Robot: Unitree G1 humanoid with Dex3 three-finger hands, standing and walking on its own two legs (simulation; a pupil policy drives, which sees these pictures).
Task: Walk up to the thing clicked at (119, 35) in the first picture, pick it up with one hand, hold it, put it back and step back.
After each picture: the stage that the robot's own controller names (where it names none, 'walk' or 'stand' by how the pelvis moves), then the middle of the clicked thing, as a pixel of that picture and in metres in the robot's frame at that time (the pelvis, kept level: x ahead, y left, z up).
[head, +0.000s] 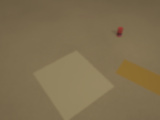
stand; (119, 32) +1.60 -0.50 -0.72
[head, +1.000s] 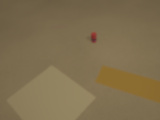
walk; (93, 37) +1.53 -0.06 -0.69
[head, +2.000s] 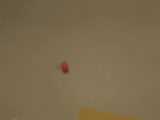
walk; (65, 67) +0.98 +0.25 -0.71
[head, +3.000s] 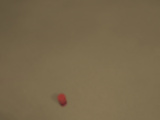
walk; (62, 100) +0.64 +0.23 -0.71
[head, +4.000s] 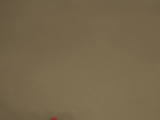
stand; out of the picture +0.41 +0.19 -0.70
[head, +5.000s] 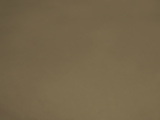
stand; out of the picture +0.35 +0.20 -0.72
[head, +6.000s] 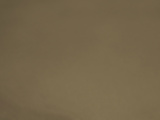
stand; out of the picture +0.35 +0.18 -0.72
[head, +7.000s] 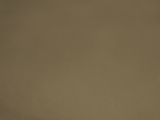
stand; out of the picture +0.35 +0.20 -0.73
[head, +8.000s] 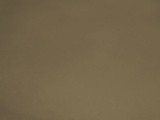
stand; out of the picture +0.34 +0.20 -0.73
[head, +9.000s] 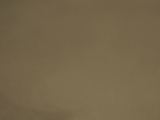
go down; out of the picture +0.34 +0.20 -0.72
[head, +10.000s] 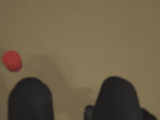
go down; (13, 62) +0.42 +0.24 -0.29
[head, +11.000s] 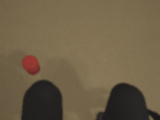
close in; (31, 65) +0.42 +0.23 -0.31
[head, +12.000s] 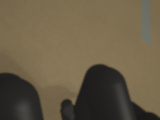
close in; out of the picture +0.40 +0.28 -0.22
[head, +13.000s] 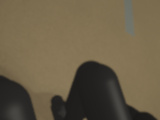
close; out of the picture +0.40 +0.29 -0.22
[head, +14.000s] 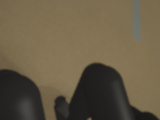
lift; out of the picture +0.37 +0.27 -0.22
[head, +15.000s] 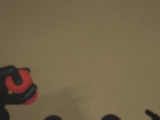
lift; (23, 88) +0.33 +0.19 -0.01
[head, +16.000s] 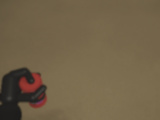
hold; (34, 91) +0.33 +0.17 +0.01
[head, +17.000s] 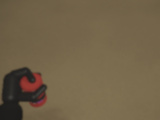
hold; (34, 90) +0.34 +0.17 +0.00
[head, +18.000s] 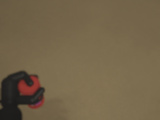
crouch; (32, 93) +0.33 +0.17 -0.05
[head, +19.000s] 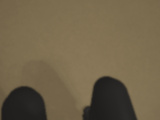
lower; out of the picture +0.47 +0.27 -0.10
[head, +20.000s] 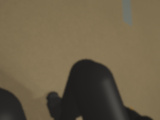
lower; out of the picture +0.43 +0.30 -0.22
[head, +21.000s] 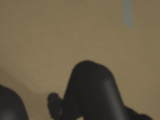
lower; out of the picture +0.42 +0.30 -0.23
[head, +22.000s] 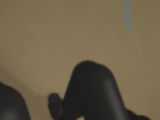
lower; out of the picture +0.42 +0.30 -0.23
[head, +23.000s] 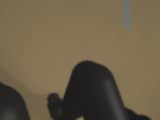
lower; out of the picture +0.42 +0.30 -0.23
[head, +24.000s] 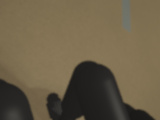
open; out of the picture +0.41 +0.29 -0.23
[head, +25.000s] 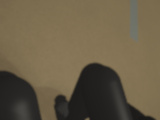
stand; out of the picture +0.41 +0.28 -0.23
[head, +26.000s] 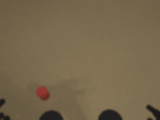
stand; (43, 93) +0.41 +0.21 -0.52
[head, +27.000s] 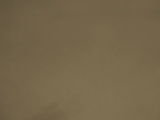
stand; out of the picture +0.38 +0.19 -0.67
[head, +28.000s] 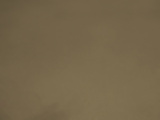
stand; out of the picture +0.38 +0.20 -0.67
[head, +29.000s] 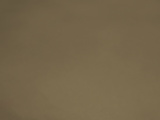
stand; out of the picture +0.39 +0.18 -0.71
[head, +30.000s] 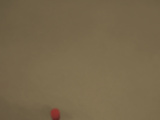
walk; (55, 115) +0.44 +0.15 -0.70
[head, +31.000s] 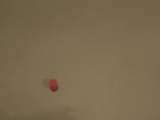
walk; (53, 85) +0.63 +0.23 -0.69
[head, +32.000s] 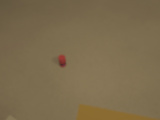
walk; (62, 61) +0.94 +0.19 -0.69
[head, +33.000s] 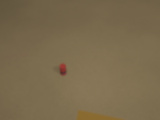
stand; (63, 69) +1.01 +0.18 -0.72
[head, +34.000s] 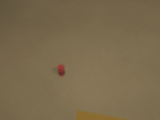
stand; (61, 70) +1.01 +0.20 -0.73
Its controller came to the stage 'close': yes
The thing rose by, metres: 0.71
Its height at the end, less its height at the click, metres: +0.00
